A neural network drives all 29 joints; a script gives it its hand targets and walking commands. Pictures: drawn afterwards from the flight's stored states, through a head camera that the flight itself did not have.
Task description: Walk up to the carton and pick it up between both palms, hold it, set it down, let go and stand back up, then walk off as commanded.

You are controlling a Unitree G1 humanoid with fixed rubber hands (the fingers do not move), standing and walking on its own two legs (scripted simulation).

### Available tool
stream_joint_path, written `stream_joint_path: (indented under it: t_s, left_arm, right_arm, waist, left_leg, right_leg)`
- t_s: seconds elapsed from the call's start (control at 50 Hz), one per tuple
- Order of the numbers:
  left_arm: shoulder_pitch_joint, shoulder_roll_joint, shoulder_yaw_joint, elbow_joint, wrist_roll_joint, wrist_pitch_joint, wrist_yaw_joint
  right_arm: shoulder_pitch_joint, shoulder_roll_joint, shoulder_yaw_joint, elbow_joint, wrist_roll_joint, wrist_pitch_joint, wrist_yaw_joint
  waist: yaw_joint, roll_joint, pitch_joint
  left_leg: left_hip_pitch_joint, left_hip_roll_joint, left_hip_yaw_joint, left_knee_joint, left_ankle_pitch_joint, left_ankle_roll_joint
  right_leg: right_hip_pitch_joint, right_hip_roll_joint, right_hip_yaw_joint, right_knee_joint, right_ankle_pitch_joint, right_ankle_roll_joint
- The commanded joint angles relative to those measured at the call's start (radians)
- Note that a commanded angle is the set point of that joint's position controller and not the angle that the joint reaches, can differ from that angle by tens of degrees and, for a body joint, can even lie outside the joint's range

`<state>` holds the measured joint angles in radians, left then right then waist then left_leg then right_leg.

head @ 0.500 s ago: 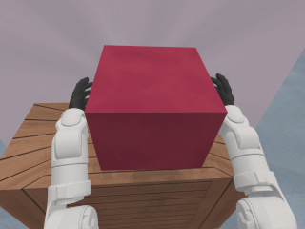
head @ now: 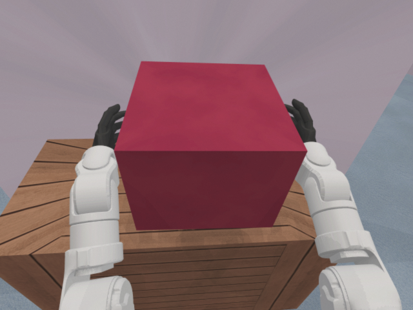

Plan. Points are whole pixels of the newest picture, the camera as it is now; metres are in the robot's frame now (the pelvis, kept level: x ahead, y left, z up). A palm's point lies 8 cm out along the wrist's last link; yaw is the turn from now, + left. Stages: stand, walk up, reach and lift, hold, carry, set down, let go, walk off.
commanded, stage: hold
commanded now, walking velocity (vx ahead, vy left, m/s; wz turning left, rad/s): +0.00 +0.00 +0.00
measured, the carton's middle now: (204, 141) +0.40 +0.00 +0.15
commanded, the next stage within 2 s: none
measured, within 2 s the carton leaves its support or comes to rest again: neither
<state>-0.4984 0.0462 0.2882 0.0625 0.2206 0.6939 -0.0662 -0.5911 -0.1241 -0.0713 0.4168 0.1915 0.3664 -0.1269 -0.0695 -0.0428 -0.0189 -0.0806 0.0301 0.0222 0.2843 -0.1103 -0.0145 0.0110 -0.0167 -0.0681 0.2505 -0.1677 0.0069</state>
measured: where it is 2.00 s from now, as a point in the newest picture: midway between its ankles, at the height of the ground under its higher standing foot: outside the picture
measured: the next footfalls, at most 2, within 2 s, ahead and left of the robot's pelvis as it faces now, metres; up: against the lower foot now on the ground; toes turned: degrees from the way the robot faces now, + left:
none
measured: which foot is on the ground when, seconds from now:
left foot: down 0.00-1.00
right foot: down 0.00-1.00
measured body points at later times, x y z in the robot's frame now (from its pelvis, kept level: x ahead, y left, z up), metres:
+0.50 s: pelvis +0.00 +0.00 +0.00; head -0.04 +0.02 +0.45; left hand +0.37 +0.18 +0.18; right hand +0.37 -0.18 +0.18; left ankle +0.03 +0.13 -0.75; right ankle -0.01 -0.12 -0.75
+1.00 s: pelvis +0.00 +0.00 +0.00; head -0.04 +0.02 +0.45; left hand +0.36 +0.18 +0.18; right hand +0.37 -0.18 +0.19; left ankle +0.03 +0.13 -0.75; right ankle -0.01 -0.12 -0.75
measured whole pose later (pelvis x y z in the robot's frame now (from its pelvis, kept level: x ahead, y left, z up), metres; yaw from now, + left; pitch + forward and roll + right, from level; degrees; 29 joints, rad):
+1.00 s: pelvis +0.00 +0.00 +0.00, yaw +0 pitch -5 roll +0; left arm -0.49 0.05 0.29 0.05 0.22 0.69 -0.07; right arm -0.59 -0.12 -0.07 0.41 0.20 0.36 -0.13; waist -0.07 -0.05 -0.02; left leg -0.08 0.03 0.02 0.29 -0.11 -0.01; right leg 0.01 -0.02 -0.07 0.25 -0.17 0.01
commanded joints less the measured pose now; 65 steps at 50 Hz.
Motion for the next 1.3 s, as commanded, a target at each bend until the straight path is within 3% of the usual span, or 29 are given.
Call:
stream_joint_path:
  t_s: [0.0,0.36,0.44,0.52,0.58,0.7,0.86,1.06,1.28]
  left_arm:
    - [-0.626,-0.449,-0.461,-0.146,-0.160,-0.077,-0.138]
    - [-0.601,-0.454,-0.484,-0.191,-0.170,-0.079,-0.130]
    - [-0.585,-0.448,-0.469,-0.168,-0.160,-0.072,-0.134]
    - [-0.589,-0.451,-0.489,-0.210,-0.171,-0.075,-0.131]
    - [-0.589,-0.448,-0.475,-0.185,-0.165,-0.074,-0.129]
    - [-0.604,-0.441,-0.470,-0.182,-0.161,-0.075,-0.135]
    - [-0.597,-0.452,-0.475,-0.184,-0.172,-0.079,-0.136]
    - [-0.617,-0.454,-0.464,-0.148,-0.157,-0.078,-0.135]
    - [-0.610,-0.453,-0.474,-0.170,-0.165,-0.083,-0.131]
  right_arm:
    - [-0.723,0.504,0.370,-0.302,0.076,-0.067,0.133]
    - [-0.693,0.495,0.392,-0.329,0.094,-0.070,0.129]
    - [-0.687,0.485,0.380,-0.319,0.084,-0.064,0.129]
    - [-0.688,0.485,0.399,-0.347,0.098,-0.070,0.128]
    - [-0.704,0.488,0.397,-0.352,0.098,-0.068,0.127]
    - [-0.681,0.494,0.385,-0.309,0.085,-0.060,0.127]
    - [-0.693,0.503,0.394,-0.341,0.088,-0.067,0.124]
    - [-0.704,0.499,0.364,-0.287,0.070,-0.067,0.135]
    - [-0.702,0.501,0.387,-0.308,0.085,-0.073,0.130]
  waist:
    - [-0.003,0.052,-0.357]
    - [-0.003,0.068,-0.379]
    - [-0.004,0.059,-0.358]
    - [-0.005,0.067,-0.388]
    - [0.005,0.055,-0.369]
    - [-0.008,0.056,-0.353]
    - [-0.006,0.046,-0.384]
    - [-0.008,0.059,-0.346]
    - [-0.002,0.055,-0.367]
  left_leg:
    - [0.197,-0.078,0.008,0.012,0.191,-0.014]
    - [0.230,-0.076,0.003,0.029,0.271,-0.027]
    - [0.213,-0.076,0.004,0.018,0.236,-0.022]
    - [0.236,-0.075,0.002,0.037,0.292,-0.030]
    - [0.219,-0.077,0.005,0.025,0.249,-0.020]
    - [0.211,-0.079,0.005,0.018,0.221,-0.021]
    - [0.220,-0.081,0.004,0.022,0.254,-0.020]
    - [0.203,-0.075,0.007,0.008,0.186,-0.017]
    - [0.219,-0.076,0.005,0.023,0.234,-0.021]
  right_leg:
    - [-0.040,0.063,0.002,-0.030,0.185,0.019]
    - [-0.033,0.067,0.002,-0.024,0.247,0.016]
    - [-0.034,0.066,0.000,-0.029,0.219,0.016]
    - [-0.026,0.070,0.001,-0.020,0.265,0.017]
    - [-0.037,0.070,0.002,-0.028,0.230,0.017]
    - [-0.031,0.064,0.004,-0.027,0.218,0.019]
    - [-0.019,0.065,0.005,-0.026,0.255,0.018]
    - [-0.052,0.063,0.000,-0.033,0.168,0.014]
    - [-0.037,0.067,0.000,-0.027,0.224,0.019]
